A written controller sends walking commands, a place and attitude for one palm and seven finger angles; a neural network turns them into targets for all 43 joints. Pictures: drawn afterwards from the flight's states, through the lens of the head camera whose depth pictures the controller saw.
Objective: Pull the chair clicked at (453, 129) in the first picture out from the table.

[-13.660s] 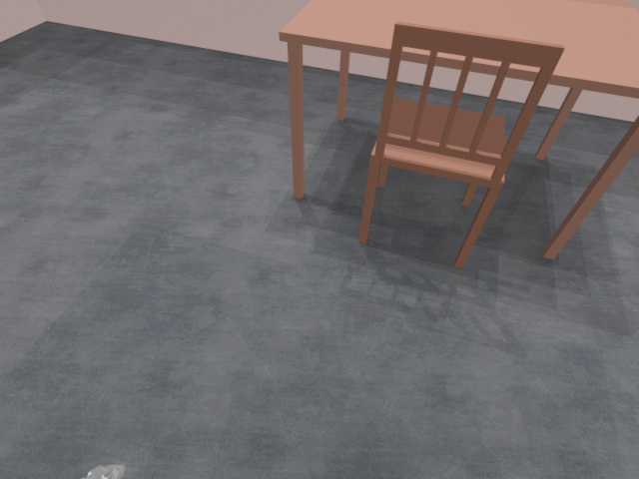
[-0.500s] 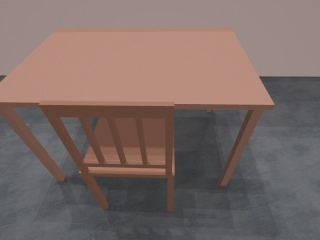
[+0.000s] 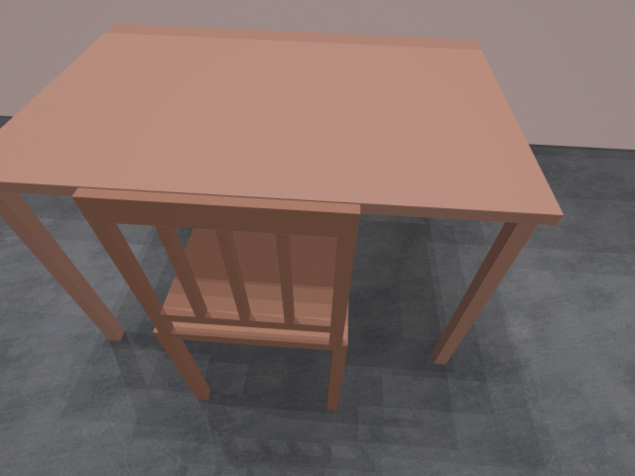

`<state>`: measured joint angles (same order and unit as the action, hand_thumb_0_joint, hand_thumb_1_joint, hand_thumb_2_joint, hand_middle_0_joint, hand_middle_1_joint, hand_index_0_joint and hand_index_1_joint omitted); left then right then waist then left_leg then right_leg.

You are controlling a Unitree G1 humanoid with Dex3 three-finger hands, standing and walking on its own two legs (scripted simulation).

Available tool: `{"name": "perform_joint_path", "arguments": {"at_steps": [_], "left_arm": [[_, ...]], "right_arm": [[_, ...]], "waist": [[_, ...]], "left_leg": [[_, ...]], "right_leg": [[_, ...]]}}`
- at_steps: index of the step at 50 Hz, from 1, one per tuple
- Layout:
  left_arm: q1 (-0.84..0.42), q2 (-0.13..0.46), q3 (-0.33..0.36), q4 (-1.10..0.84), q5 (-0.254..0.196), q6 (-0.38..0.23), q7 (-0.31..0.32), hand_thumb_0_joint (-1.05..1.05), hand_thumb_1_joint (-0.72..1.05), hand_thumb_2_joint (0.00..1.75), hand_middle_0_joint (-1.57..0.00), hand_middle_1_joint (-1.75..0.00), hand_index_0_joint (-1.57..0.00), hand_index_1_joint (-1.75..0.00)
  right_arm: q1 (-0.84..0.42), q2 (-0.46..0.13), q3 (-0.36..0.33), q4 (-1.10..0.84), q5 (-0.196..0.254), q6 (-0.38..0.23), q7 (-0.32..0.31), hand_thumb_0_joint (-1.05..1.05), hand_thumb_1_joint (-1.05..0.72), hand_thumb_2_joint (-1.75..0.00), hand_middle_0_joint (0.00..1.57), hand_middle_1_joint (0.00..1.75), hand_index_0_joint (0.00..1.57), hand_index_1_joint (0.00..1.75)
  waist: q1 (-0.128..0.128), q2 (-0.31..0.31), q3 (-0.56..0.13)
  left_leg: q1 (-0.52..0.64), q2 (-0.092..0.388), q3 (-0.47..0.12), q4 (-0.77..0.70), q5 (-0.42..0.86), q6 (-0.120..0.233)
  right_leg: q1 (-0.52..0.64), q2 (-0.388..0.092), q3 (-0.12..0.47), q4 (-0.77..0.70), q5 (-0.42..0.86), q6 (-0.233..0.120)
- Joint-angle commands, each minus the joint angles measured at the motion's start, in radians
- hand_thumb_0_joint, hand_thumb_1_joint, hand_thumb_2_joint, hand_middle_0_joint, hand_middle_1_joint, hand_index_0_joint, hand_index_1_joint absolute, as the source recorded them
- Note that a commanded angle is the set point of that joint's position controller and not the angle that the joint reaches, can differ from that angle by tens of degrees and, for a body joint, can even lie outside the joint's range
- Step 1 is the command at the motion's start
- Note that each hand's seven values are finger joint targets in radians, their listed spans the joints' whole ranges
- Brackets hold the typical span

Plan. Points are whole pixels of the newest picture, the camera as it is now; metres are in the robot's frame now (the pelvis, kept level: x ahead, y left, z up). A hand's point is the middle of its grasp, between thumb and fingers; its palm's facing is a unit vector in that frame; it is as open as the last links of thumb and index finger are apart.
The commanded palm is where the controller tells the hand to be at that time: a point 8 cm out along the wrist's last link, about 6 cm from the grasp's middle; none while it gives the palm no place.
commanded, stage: look again from close up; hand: left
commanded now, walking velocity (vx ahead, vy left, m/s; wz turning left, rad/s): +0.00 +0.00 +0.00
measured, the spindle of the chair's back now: (235, 277) +0.45 +0.18 -0.10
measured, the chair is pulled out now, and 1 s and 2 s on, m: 0.00 0.00 0.00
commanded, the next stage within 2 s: raise the hand toward the chair's back in 0.50 s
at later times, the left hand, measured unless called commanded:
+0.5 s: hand out of the picture +0.02 +0.17 -0.17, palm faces +0.02 -0.98 -0.20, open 7.4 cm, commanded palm none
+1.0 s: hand (213, 457) +0.16 +0.15 -0.07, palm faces -0.02 -1.00 +0.03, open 9.0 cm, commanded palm +0.13 +0.22 -0.06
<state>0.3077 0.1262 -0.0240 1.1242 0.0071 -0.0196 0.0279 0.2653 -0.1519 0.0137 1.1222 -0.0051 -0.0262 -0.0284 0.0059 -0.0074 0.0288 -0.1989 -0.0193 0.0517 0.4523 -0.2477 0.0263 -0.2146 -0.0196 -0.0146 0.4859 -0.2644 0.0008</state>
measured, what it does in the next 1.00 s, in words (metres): lowers itself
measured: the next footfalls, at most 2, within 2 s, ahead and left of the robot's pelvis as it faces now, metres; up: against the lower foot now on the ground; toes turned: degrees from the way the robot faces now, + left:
none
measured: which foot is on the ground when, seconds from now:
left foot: down 0.00-1.00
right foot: down 0.00-1.00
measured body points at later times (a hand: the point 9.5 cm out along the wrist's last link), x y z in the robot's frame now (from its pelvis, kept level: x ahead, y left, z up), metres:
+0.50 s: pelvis +0.02 +0.00 +0.00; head +0.03 +0.00 +0.45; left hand +0.02 +0.22 -0.16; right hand +0.02 -0.22 -0.16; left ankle +0.00 +0.10 -0.74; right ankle +0.00 -0.12 -0.74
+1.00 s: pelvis -0.02 -0.02 -0.09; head +0.02 -0.01 +0.36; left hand +0.16 +0.20 -0.07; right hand +0.22 -0.28 -0.11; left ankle +0.00 +0.10 -0.74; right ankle +0.00 -0.12 -0.74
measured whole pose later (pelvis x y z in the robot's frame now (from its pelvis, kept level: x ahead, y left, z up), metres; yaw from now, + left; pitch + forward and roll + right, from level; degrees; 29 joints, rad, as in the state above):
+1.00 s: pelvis -0.02 -0.02 -0.09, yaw +1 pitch +13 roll +1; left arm 0.44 0.16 0.11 0.18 -0.23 -0.54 -0.32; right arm 0.12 -0.27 -0.08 0.50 0.02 -0.24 0.00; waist -0.01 -0.05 -0.16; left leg -0.84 0.01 0.02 1.13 -0.51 0.00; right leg -0.84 -0.01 -0.05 1.15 -0.53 -0.03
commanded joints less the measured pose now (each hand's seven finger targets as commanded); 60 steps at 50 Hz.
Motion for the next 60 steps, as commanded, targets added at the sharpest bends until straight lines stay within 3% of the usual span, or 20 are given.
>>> {"name": "perform_joint_path", "arguments": {"at_steps": [1,29,30,31,32,33,34,35,36,37,39,41,43,47,49,51,52,55,58,60], "left_arm": [[0.053,0.117,0.024,-0.026,0.005,-0.014,0.012,0.0,0.9,0.9,-0.2,-0.3,-0.2,-0.3],[0.043,0.131,0.028,-0.034,0.003,-0.007,0.013,0.0,0.9,0.9,-0.2,-0.3,-0.2,-0.3],[0.1,0.146,0.029,-0.003,0.018,-0.028,0.05,0.0,0.9,0.9,-0.2,-0.3,-0.2,-0.3],[-0.624,0.371,0.164,-1.548,-0.197,-0.238,0.035,0.0,0.88,0.89,-0.2,-0.3,-0.2,-0.3],[-0.441,0.433,0.233,-1.471,-0.151,-0.222,0.09,0.0,0.85,0.88,-0.2,-0.29,-0.2,-0.29],[0.026,0.101,0.034,-1.208,-0.14,-0.091,0.082,0.0,0.83,0.87,-0.19,-0.29,-0.19,-0.29],[0.06,-0.006,-0.004,-1.1,-0.185,-0.055,0.075,0.0,0.81,0.86,-0.19,-0.29,-0.19,-0.29],[-0.05,0.025,0.013,-1.159,-0.192,-0.105,0.057,0.0,0.78,0.85,-0.19,-0.28,-0.19,-0.28],[-0.038,0.056,0.049,-1.104,-0.183,-0.161,0.032,0.0,0.76,0.84,-0.19,-0.28,-0.19,-0.28],[0.038,0.042,0.079,-1.008,-0.183,-0.221,0.001,0.0,0.74,0.83,-0.18,-0.27,-0.18,-0.27],[0.271,-0.03,0.078,-0.876,-0.219,-0.364,-0.112,0.0,0.69,0.81,-0.18,-0.27,-0.18,-0.27],[0.349,0.016,0.139,-0.882,-0.247,-0.522,-0.24,0.0,0.64,0.79,-0.17,-0.26,-0.17,-0.26],[0.358,0.103,0.201,-0.878,-0.233,-0.641,-0.352,0.0,0.6,0.77,-0.17,-0.25,-0.17,-0.25],[0.215,0.204,0.297,-1.114,-0.277,-0.593,-0.357,0.0,0.5,0.73,-0.16,-0.24,-0.16,-0.24],[0.109,0.2,0.279,-1.295,-0.286,-0.594,-0.309,0.0,0.46,0.71,-0.16,-0.23,-0.16,-0.23],[0.049,0.217,0.268,-1.459,-0.281,-0.623,-0.27,0.0,0.41,0.69,-0.15,-0.22,-0.15,-0.22],[0.0,0.227,0.249,-1.506,-0.269,-0.636,-0.265,0.0,0.39,0.68,-0.15,-0.22,-0.15,-0.22],[-0.016,0.188,0.171,-1.421,-0.263,-0.639,-0.315,0.0,0.32,0.65,-0.14,-0.21,-0.14,-0.21],[0.005,0.2,0.173,-1.303,-0.292,-0.56,-0.394,0.0,0.25,0.62,-0.13,-0.2,-0.13,-0.2],[0.054,0.239,0.233,-1.288,-0.31,-0.486,-0.42,0.0,0.2,0.6,-0.13,-0.19,-0.13,-0.19]], "right_arm": [[0.058,-0.082,-0.014,-0.015,-0.001,-0.015,-0.003,0.0,-0.9,-0.9,0.2,0.3,0.2,0.3],[0.061,-0.092,-0.008,-0.004,-0.001,-0.013,-0.004,0.0,-0.9,-0.9,0.2,0.3,0.2,0.3],[-0.022,-0.126,-0.017,-0.071,0.006,-0.017,0.004,0.0,-0.9,-0.9,0.2,0.3,0.2,0.3],[0.007,-0.294,-0.048,-0.423,0.052,-0.159,-0.039,0.0,-0.9,-0.9,0.2,0.3,0.2,0.3],[-0.082,-0.186,-0.008,-0.369,0.045,-0.231,-0.084,0.0,-0.9,-0.9,0.2,0.3,0.2,0.3],[-0.079,-0.166,-0.025,-0.407,0.038,-0.287,-0.071,0.0,-0.9,-0.9,0.2,0.3,0.2,0.3],[-0.055,-0.183,-0.031,-0.37,0.053,-0.299,-0.069,0.0,-0.9,-0.9,0.2,0.3,0.2,0.3],[-0.063,-0.219,-0.048,-0.426,0.045,-0.311,-0.062,0.0,-0.9,-0.9,0.2,0.3,0.2,0.3],[-0.057,-0.236,-0.062,-0.441,0.027,-0.317,-0.054,0.0,-0.9,-0.9,0.2,0.3,0.2,0.3],[-0.062,-0.233,-0.073,-0.47,0.015,-0.317,-0.043,0.0,-0.9,-0.9,0.2,0.3,0.2,0.3],[-0.107,-0.216,-0.088,-0.538,0.005,-0.322,-0.017,0.0,-0.9,-0.9,0.2,0.3,0.2,0.3],[-0.131,-0.215,-0.107,-0.599,0.008,-0.317,0.016,0.0,-0.9,-0.9,0.2,0.3,0.2,0.3],[-0.154,-0.215,-0.118,-0.651,0.018,-0.302,0.051,0.0,-0.9,-0.9,0.2,0.3,0.2,0.3],[-0.184,-0.21,-0.118,-0.758,0.029,-0.245,0.037,0.0,-0.9,-0.9,0.2,0.3,0.2,0.3],[-0.172,-0.195,-0.113,-0.789,0.03,-0.238,0.019,0.0,-0.9,-0.9,0.2,0.3,0.2,0.3],[-0.138,-0.187,-0.106,-0.782,0.023,-0.236,-0.001,0.0,-0.9,-0.9,0.2,0.3,0.2,0.3],[-0.118,-0.192,-0.1,-0.767,0.018,-0.235,-0.01,0.0,-0.9,-0.9,0.2,0.3,0.2,0.3],[-0.112,-0.198,-0.082,-0.726,0.021,-0.249,-0.026,0.0,-0.9,-0.9,0.2,0.3,0.2,0.3],[-0.11,-0.211,-0.073,-0.71,0.037,-0.262,-0.041,0.0,-0.9,-0.9,0.2,0.3,0.2,0.3],[-0.118,-0.213,-0.074,-0.716,0.046,-0.262,-0.051,0.0,-0.9,-0.9,0.2,0.3,0.2,0.3]], "waist": [[-0.004,-0.004,0.021],[0.002,0.012,0.035],[0.026,-0.043,0.046],[-0.09,0.15,-0.449],[-0.037,0.178,-0.396],[-0.029,0.175,-0.287],[-0.058,0.092,-0.143],[-0.076,0.075,-0.04],[-0.091,-0.013,-0.027],[-0.071,-0.1,-0.023],[0.009,-0.254,-0.085],[0.046,-0.224,-0.164],[0.059,-0.085,-0.23],[0.069,0.019,-0.32],[0.035,0.077,-0.331],[0.001,0.12,-0.391],[-0.032,0.085,-0.403],[-0.08,0.091,-0.327],[-0.082,0.037,-0.33],[-0.041,0.027,-0.408]], "left_leg": [[0.012,0.106,-0.103,-0.084,0.162,0.011],[0.035,0.112,-0.108,-0.114,0.197,0.008],[-0.037,0.13,-0.076,0.089,0.299,-0.018],[0.228,0.02,-0.069,-0.025,0.361,-0.004],[0.258,0.062,-0.022,-0.004,0.333,-0.011],[0.163,0.066,-0.054,-0.028,0.357,-0.023],[0.055,0.051,-0.08,0.009,0.267,-0.021],[-0.044,0.038,-0.104,0.059,0.15,-0.021],[-0.121,0.026,-0.105,0.118,0.06,-0.018],[-0.206,0.012,-0.1,0.17,0.01,-0.023],[-0.368,0.014,-0.076,0.285,-0.036,-0.036],[-0.487,0.001,-0.055,0.378,-0.031,-0.046],[-0.544,-0.006,-0.041,0.464,0.013,-0.048],[-0.629,-0.014,-0.016,0.534,-0.081,-0.023],[-0.616,-0.001,-0.033,0.552,-0.154,-0.012],[-0.579,0.01,-0.048,0.6,-0.085,0.001],[-0.586,0.018,-0.059,0.627,-0.073,0.005],[-0.643,0.026,-0.078,0.669,-0.116,0.006],[-0.699,0.023,-0.08,0.683,-0.162,0.011],[-0.688,0.021,-0.08,0.663,-0.13,0.011]], "right_leg": [[-0.007,-0.086,0.086,-0.085,0.167,-0.032],[0.025,-0.086,0.076,-0.104,0.173,-0.032],[0.022,-0.13,0.103,-0.098,0.51,-0.015],[0.098,-0.031,0.02,-0.011,0.426,-0.031],[0.028,0.005,-0.009,0.026,0.225,-0.024],[-0.063,0.021,-0.07,0.065,0.071,-0.031],[-0.131,0.009,-0.088,0.068,0.048,-0.018],[-0.191,0.006,-0.097,0.062,0.048,-0.011],[-0.271,0.01,-0.102,0.078,0.008,-0.01],[-0.317,0.014,-0.112,0.113,-0.039,-0.016],[-0.42,0.017,-0.103,0.234,-0.11,-0.02],[-0.422,0.012,-0.065,0.335,-0.068,-0.03],[-0.42,0.0,-0.028,0.432,0.038,-0.045],[-0.462,0.004,0.027,0.47,-0.1,-0.035],[-0.532,0.008,0.041,0.456,-0.231,-0.033],[-0.534,0.014,0.052,0.471,-0.133,-0.034],[-0.556,0.022,0.053,0.486,-0.109,-0.029],[-0.64,0.024,0.051,0.478,-0.166,-0.028],[-0.612,0.019,0.076,0.439,-0.242,-0.018],[-0.532,0.01,0.082,0.43,-0.221,-0.015]]}}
